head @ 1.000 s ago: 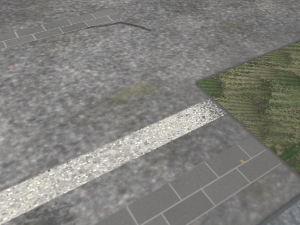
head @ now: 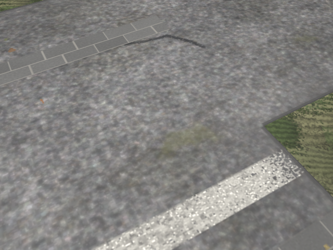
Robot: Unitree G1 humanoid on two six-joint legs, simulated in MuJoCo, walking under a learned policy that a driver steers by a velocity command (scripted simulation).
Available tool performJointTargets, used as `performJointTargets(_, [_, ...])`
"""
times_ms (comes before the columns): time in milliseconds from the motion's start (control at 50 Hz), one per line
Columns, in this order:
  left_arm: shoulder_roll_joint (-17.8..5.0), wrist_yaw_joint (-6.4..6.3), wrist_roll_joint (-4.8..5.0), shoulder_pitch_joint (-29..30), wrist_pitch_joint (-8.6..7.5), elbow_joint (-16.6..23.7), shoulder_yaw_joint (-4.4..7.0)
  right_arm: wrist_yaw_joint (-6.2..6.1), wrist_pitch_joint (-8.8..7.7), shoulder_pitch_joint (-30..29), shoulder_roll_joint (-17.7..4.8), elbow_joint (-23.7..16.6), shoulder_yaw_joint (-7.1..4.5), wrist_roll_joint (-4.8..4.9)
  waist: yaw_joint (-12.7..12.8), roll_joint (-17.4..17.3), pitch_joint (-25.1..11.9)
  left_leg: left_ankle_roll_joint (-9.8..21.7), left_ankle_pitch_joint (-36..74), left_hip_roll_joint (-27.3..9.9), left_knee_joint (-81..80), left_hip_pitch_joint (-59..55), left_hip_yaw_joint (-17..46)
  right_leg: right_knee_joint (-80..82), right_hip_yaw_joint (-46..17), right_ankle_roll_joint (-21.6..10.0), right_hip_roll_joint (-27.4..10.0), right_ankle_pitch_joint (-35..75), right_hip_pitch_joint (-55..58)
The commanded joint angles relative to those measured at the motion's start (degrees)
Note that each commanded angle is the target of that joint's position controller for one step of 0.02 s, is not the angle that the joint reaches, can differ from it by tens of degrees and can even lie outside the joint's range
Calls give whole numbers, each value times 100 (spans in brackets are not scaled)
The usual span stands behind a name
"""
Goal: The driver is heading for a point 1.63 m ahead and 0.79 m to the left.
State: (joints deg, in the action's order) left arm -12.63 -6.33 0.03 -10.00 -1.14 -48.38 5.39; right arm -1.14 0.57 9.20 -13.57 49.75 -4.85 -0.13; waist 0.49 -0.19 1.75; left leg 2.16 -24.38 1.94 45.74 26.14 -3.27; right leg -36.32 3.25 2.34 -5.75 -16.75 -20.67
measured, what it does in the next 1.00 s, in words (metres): steps on the spot, turning left: right foot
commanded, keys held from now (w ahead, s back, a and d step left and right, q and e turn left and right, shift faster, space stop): q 0.84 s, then no key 0.16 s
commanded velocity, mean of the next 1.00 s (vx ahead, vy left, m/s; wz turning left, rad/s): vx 0.01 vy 0.00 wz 0.52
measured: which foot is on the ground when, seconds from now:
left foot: down 0.00-0.64, up 0.66-1.00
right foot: down 0.00-0.08, up 0.10-0.62, down 0.64-1.00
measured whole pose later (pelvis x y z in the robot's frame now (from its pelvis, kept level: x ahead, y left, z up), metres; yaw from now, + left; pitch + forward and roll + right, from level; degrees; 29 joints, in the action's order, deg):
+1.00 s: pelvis -0.03 +0.02 +0.00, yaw +33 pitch +1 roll +0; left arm -14.8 -2.5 0.5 -10.5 0.7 -36.7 3.2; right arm 0.8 2.7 9.3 -15.3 33.5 -3.1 0.8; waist 1.9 0.3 0.8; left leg -2.5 -18.0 -1.6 38.0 20.0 -0.9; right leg -33.5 5.1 1.4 -5.2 -16.4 -18.1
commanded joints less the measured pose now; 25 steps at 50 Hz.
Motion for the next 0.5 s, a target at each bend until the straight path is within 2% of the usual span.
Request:
performJointTargets(20, [-1131, -54, 68, 463, -47, 452, 251, 88, 28, -58, -153, -552, -48, 74, -70, 955, -746, -24, -10, -320, 10, 62, 61, 935, -1237, -1037, -1521, 2440, 714])
performJointTargets(40, [-1130, -21, 105, 588, 1, 435, 256, 99, 62, 136, -165, -488, -66, 61, -183, 917, -784, 21, 700, -109, -471, -501, -243, 767, -818, -829, -1297, 2104, 405])
performJointTargets(60, [-1032, 19, 108, 481, 48, 364, 240, 112, 101, 305, -215, -423, -110, 33, -202, 823, -771, 88, 1156, 82, -833, -953, -383, 485, -495, -641, -1098, 1509, 134])
performJointTargets(80, [-842, 61, 91, 197, 100, 242, 212, 116, 110, 434, -368, -434, -184, -7, -197, 293, -635, 262, 1707, -20, -1431, -1395, 57, -227, -94, -334, -818, 548, -347])
performJointTargets(100, [-418, 95, -71, 52, 139, 344, 96, 26, 90, 478, -1107, -596, -352, -36, -33, -1503, -434, 846, 3069, -1402, -2242, -1906, 2280, -2139, 586, 270, -64, -1176, -1689])
performJointTargets(120, [-417, 76, -57, 675, 100, 731, 49, 90, -15, 741, -1255, -788, -291, -226, -413, -2029, -773, 1858, 3684, -2285, -2738, -1984, 3810, -3303, -377, 298, 501, -2294, -2391])
performJointTargets(140, [-577, 85, -3, 806, 65, 787, 84, 89, -121, 655, -1101, -889, -230, -275, -400, -1231, -876, 1884, 3168, -2165, -2705, -2096, 3688, -3827, -776, 233, 403, -1972, -2599])
performJointTargets(160, [-673, 92, 9, 771, 46, 734, 109, 34, -179, 339, -1005, -982, -191, -190, -257, -817, -819, 1552, 2903, -1885, -2538, -2041, 3211, -3920, -849, 162, 319, -1460, -2655])
performJointTargets(180, [-717, 60, -46, 689, 45, 637, 134, -20, -173, 31, -982, -1092, -169, -93, -139, -422, -843, 1229, 2829, -1635, -2422, -1939, 2841, -3827, -880, 147, 228, -1031, -2573])
performJointTargets(200, [-810, 30, -89, 658, 48, 658, 168, -60, -148, -162, -936, -1180, -140, -7, -68, -385, -879, 1076, 3010, -1498, -2382, -1769, 2607, -3636, -907, 150, 180, -799, -2383])
performJointTargets(260, [-637, 67, -39, 591, 15, 806, 111, -147, -84, 13, -850, -1293, -97, 7, -45, -426, -1078, 1036, 3376, -1209, -2368, -1751, 2335, -3408, -816, 173, 396, -372, -2048])
performJointTargets(340, [-525, 85, -14, 764, 11, 1064, 20, -198, -24, 89, -881, -1530, -127, 35, -107, -505, -1051, 1009, 2678, -1132, -2449, -1946, 2585, -2501, -921, 234, 484, -193, -2086])
performJointTargets(440, [-563, 170, 21, 850, -41, 1234, -3, -179, 87, -22, -941, -1821, -197, -6, -173, -691, -838, 1007, 1470, -956, -2590, -1444, 2974, -1556, -930, 231, 624, -268, -1483])
performJointTargets(500, [-602, 247, 43, 824, -108, 1287, 0, -127, 117, -78, -947, -1951, -219, 1, -224, -776, -812, 1033, 1421, -881, -2547, -1372, 3205, -1073, -914, 132, 715, -467, -1075])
